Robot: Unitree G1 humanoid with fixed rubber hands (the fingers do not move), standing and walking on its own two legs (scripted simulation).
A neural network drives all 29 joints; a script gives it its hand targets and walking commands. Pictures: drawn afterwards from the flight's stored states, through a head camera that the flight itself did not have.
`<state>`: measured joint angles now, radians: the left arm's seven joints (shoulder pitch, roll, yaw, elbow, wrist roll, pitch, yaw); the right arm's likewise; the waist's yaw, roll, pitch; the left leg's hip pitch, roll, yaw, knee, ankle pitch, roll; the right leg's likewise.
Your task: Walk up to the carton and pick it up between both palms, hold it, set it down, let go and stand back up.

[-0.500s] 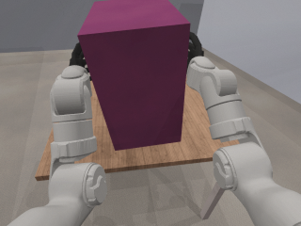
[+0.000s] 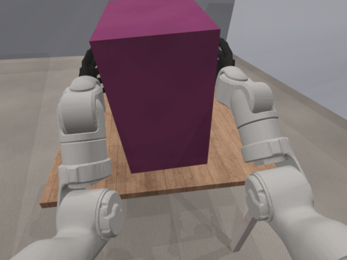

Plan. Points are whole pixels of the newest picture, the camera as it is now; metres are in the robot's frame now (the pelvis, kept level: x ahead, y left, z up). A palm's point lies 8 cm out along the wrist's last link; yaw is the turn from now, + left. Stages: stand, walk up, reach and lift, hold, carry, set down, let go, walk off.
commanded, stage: hold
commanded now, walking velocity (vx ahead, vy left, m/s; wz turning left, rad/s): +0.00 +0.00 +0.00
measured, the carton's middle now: (159, 85) +0.39 +0.01 +0.27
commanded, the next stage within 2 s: none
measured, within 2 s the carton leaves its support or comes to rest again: neither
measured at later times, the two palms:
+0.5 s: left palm (89, 84) +0.35 +0.15 +0.29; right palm (223, 74) +0.36 -0.12 +0.31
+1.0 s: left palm (91, 85) +0.35 +0.15 +0.29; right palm (224, 74) +0.37 -0.12 +0.31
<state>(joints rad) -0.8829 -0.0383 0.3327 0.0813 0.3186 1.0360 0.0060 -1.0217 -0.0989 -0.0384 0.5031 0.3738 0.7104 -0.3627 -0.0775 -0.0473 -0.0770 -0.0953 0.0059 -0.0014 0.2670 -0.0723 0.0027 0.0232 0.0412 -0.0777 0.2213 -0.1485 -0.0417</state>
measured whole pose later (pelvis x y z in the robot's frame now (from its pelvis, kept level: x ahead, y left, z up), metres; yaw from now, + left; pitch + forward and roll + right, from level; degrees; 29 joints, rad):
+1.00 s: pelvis +0.00 +0.00 +0.00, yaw +0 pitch -6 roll -1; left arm -0.87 -0.04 0.33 0.07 0.32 1.04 0.01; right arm -1.02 -0.10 -0.02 0.50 0.38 0.71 -0.36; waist -0.08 -0.05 -0.08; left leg -0.09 0.00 0.00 0.27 -0.07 0.00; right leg 0.03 0.04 -0.08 0.22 -0.15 -0.04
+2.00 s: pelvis +0.00 +0.00 +0.00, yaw +0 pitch -6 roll -1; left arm -0.88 -0.04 0.33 0.09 0.32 1.04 0.01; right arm -1.03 -0.10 -0.04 0.53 0.38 0.71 -0.36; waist -0.08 -0.04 -0.09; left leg -0.10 0.01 0.00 0.27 -0.08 0.01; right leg 0.02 0.04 -0.08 0.22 -0.15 -0.04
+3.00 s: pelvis +0.00 +0.00 +0.00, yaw -1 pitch -6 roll -1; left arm -0.88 -0.04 0.33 0.08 0.32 1.04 0.01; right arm -1.03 -0.11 -0.03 0.53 0.38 0.71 -0.36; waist -0.08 -0.04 -0.08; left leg -0.09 0.00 0.00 0.27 -0.08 0.01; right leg 0.03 0.04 -0.07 0.22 -0.14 -0.04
